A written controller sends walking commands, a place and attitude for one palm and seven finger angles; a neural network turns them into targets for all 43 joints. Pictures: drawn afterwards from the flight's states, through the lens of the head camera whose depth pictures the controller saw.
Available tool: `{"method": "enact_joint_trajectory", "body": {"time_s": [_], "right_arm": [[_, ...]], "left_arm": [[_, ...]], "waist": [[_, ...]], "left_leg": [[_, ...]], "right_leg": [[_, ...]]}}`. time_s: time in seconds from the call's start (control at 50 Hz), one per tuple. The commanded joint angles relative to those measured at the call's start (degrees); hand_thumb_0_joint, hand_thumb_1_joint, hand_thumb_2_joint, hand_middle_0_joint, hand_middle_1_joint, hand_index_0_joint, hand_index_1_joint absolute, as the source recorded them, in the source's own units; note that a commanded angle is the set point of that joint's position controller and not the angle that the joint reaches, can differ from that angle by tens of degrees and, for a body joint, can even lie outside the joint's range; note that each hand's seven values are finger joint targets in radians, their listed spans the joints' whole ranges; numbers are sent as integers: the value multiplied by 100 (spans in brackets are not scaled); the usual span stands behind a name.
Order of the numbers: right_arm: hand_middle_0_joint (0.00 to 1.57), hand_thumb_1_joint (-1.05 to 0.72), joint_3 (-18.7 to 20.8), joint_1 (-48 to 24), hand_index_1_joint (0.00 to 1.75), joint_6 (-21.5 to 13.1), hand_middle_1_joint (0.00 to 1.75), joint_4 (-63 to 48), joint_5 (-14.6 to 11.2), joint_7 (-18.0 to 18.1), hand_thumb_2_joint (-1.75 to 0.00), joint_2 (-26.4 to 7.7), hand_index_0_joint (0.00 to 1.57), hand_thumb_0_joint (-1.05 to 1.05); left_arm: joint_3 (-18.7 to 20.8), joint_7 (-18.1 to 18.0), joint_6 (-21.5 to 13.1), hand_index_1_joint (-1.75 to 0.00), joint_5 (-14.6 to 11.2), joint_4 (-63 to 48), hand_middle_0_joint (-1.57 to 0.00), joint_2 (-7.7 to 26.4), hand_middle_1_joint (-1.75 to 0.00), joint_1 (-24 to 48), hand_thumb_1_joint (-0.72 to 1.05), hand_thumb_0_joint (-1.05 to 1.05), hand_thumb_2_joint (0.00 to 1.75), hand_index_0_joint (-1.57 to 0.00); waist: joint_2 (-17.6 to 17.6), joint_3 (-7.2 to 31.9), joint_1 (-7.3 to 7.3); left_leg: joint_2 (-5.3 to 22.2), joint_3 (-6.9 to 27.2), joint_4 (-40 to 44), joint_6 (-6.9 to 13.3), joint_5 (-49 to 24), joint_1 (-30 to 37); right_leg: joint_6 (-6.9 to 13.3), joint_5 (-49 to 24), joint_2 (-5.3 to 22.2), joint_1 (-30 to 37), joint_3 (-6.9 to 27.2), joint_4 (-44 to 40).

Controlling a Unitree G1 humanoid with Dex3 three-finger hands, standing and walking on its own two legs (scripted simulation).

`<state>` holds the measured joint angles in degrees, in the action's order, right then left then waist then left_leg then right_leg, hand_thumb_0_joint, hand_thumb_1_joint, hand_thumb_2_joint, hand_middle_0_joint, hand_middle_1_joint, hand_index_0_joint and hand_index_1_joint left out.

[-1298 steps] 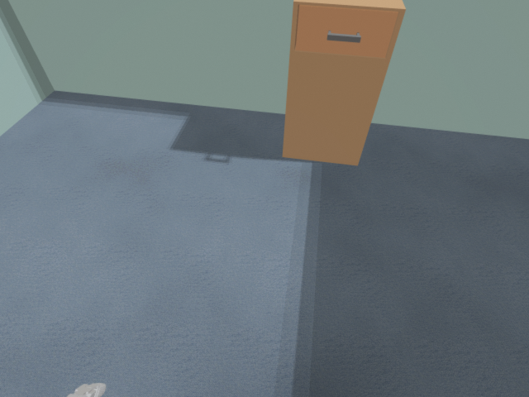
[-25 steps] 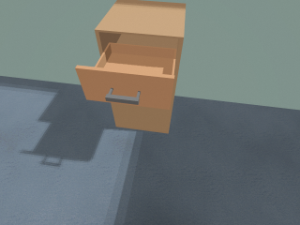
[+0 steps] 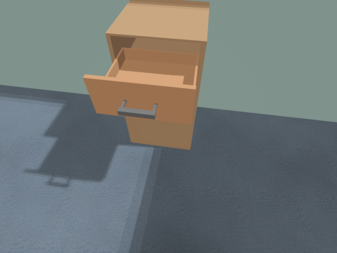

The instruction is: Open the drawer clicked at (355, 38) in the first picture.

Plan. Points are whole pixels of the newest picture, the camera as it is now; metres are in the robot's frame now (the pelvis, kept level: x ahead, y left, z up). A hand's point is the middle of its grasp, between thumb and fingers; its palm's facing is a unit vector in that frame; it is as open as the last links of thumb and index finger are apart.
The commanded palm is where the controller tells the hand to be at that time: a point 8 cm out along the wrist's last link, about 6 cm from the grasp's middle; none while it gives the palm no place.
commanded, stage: look to check the result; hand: left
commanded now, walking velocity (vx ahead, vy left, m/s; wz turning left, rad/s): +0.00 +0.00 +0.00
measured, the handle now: (138, 108) +0.58 +0.14 -0.05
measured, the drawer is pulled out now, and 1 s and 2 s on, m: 0.30 0.30 0.30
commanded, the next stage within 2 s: stand and wait in 0.06 s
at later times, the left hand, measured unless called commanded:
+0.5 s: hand out of the picture +0.00 +0.15 -0.18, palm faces +0.06 -0.98 -0.18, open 7.3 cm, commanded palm none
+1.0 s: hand out of the picture +0.01 +0.15 -0.18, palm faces +0.06 -0.98 -0.19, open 7.3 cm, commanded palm none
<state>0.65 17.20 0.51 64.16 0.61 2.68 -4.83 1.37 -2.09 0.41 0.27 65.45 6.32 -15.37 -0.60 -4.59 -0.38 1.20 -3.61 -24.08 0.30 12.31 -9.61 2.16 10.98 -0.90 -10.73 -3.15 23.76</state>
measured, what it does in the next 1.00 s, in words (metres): stands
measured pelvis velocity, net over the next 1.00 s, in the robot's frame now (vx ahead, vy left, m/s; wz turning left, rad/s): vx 0.02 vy -0.02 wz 0.01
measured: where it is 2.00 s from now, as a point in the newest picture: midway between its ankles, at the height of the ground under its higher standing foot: outside the picture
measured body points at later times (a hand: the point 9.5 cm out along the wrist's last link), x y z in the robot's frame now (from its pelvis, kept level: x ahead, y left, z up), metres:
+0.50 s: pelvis +0.01 -0.01 +0.00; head +0.04 -0.02 +0.45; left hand +0.00 +0.20 -0.16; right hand -0.01 -0.21 -0.17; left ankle +0.01 +0.12 -0.74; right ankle +0.02 -0.09 -0.74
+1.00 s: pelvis +0.02 -0.02 +0.00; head +0.04 -0.02 +0.45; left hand +0.01 +0.20 -0.16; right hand +0.00 -0.21 -0.17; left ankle +0.01 +0.12 -0.74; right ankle +0.02 -0.09 -0.74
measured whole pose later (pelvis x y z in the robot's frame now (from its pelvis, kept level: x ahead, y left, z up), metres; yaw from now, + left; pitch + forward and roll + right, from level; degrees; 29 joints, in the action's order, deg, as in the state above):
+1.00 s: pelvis +0.02 -0.02 +0.00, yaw +0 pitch -2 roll +0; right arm 0.7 16.5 0.5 65.1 0.6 2.8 -5.4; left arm 1.3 -2.3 0.1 0.1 65.5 6.8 -15.3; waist -0.8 -4.6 -0.4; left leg 2.4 -2.7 -22.7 -1.2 13.3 -7.3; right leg 3.4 12.2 -2.2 -8.1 -4.0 22.2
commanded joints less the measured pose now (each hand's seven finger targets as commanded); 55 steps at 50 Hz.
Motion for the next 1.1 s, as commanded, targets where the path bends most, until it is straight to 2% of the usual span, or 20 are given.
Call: {"method": "enact_joint_trajectory", "body": {"time_s": [0.0, 0.04, 0.06, 0.12, 0.22, 0.28, 0.32, 0.44, 0.46, 0.56, 0.72, 0.74, 0.82, 0.88, 0.92, 1.0, 1.08], "right_arm": [[20, -90, 64, 566, 30, -40, 30, -33, 14, 14, -90, -433, 20, 0], [20, -90, 55, 563, 30, -49, 30, -22, 13, 18, -90, -435, 20, 0], [20, -90, 53, 542, 30, -51, 30, -14, 13, 19, -90, -452, 20, 0], [20, -90, 58, 511, 30, -59, 30, -29, 1, 27, -90, -459, 20, 0], [20, -90, 61, 490, 30, -53, 30, 1, 4, 26, -90, -457, 20, 0], [20, -90, 50, 511, 30, -45, 30, 23, 10, 22, -90, -465, 20, 0], [20, -90, 58, 506, 30, -40, 30, 15, 2, 23, -90, -468, 20, 0], [20, -90, 59, 508, 30, -32, 30, 37, 13, 20, -90, -462, 20, 0], [20, -90, 58, 526, 30, -37, 30, 42, 13, 21, -90, -458, 20, 0], [20, -90, 56, 510, 30, -50, 30, 50, 6, 33, -90, -462, 20, 0], [20, -90, 61, 477, 30, -37, 30, 53, 1, 37, -90, -467, 20, 0], [20, -90, 65, 493, 30, -42, 30, 59, 8, 40, -90, -468, 20, 0], [20, -90, 72, 455, 30, -39, 30, 47, 0, 41, -90, -471, 20, 0], [20, -90, 62, 487, 30, -31, 30, 78, 8, 36, -90, -471, 20, 0], [20, -90, 67, 470, 30, -27, 30, 54, 2, 35, -90, -477, 20, 0], [20, -90, 60, 484, 30, -34, 30, 67, 11, 35, -90, -486, 20, 0], [20, -90, 67, 474, 30, -23, 30, 66, 10, 39, -90, -491, 20, 0]], "left_arm": [[85, -14, -80, -30, 24, -95, -20, 525, -30, -421, 90, 0, 90, -20], [85, -19, -83, -30, 27, -89, -20, 520, -30, -414, 90, 0, 90, -20], [87, -15, -80, -30, 22, -92, -20, 532, -30, -415, 90, 0, 90, -20], [84, -21, -92, -30, 24, -71, -20, 532, -30, -435, 90, 0, 90, -20], [75, -26, -98, -30, 18, -67, -20, 539, -30, -441, 90, 0, 90, -20], [80, -20, -95, -30, 15, -65, -20, 562, -30, -402, 90, 0, 90, -20], [73, -25, -99, -30, 13, -69, -20, 577, -30, -430, 90, 0, 90, -20], [72, -24, -93, -30, 12, -74, -20, 567, -30, -410, 90, 0, 90, -20], [79, -23, -98, -30, 9, -81, -20, 575, -30, -410, 90, 0, 90, -20], [79, -29, -110, -30, 8, -81, -20, 569, -30, -427, 90, 0, 90, -20], [70, -38, -113, -30, 8, -79, -20, 570, -30, -459, 90, 0, 90, -20], [73, -36, -111, -30, 7, -82, -20, 551, -30, -443, 90, 0, 90, -20], [76, -41, -120, -30, 7, -85, -20, 586, -30, -471, 90, 0, 90, -20], [78, -39, -112, -30, 4, -89, -20, 597, -30, -427, 90, 0, 90, -20], [73, -39, -111, -30, 4, -94, -20, 609, -30, -465, 90, 0, 90, -20], [79, -35, -115, -30, 3, -83, -20, 603, -30, -429, 90, 0, 90, -20], [72, -37, -109, -30, -2, -100, -20, 597, -30, -448, 90, 0, 90, -20]], "waist": [[-11, -157, -2], [22, -143, -3], [-84, -112, 8], [43, -54, 15], [34, -69, 22], [-73, -120, 6], [92, -110, 17], [-57, -149, 3], [41, -69, -4], [-19, 0, 0], [32, -89, 11], [-88, -69, -2], [104, -19, 16], [-61, -113, 4], [85, -122, 21], [-32, -106, 9], [13, -103, 9]], "left_leg": [[434, 467, 546, 167, -57, -91], [463, 479, 550, 174, -157, -46], [450, 464, 549, 164, -155, -36], [476, 464, 536, 162, -268, 66], [462, 450, 516, 149, -341, 102], [447, 429, 535, 136, -283, 42], [456, 434, 526, 138, -264, 83], [438, 412, 513, 129, -231, 56], [444, 418, 504, 130, -294, 67], [454, 413, 479, 120, -472, 133], [457, 413, 478, 107, -448, 165], [451, 402, 463, 108, -470, 152], [461, 401, 454, 102, -531, 221], [448, 386, 472, 84, -461, 114], [451, 408, 473, 93, -417, 161], [440, 401, 478, 87, -500, 133], [442, 393, 446, 82, -458, 135]], "right_leg": [[100, 22, 556, -201, 603, -617], [96, -73, 549, -185, 575, -595], [97, -75, 562, -149, 583, -601], [96, -179, 544, -126, 581, -597], [102, -248, 558, -103, 581, -624], [104, -211, 576, -70, 592, -650], [99, -168, 555, -82, 591, -677], [107, -116, 560, -94, 616, -704], [107, -197, 555, -28, 611, -681], [113, -466, 569, 53, 601, -644], [109, -431, 553, 5, 598, -687], [113, -449, 572, 41, 596, -697], [105, -611, 568, 66, 584, -679], [111, -524, 582, 75, 589, -696], [103, -414, 558, 21, 592, -731], [111, -537, 590, 77, 585, -696], [107, -493, 581, 71, 598, -722]]}}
